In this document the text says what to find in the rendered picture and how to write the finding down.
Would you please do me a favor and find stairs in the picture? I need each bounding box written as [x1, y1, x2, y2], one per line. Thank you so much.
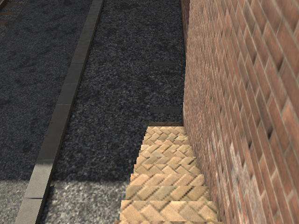
[114, 122, 224, 224]

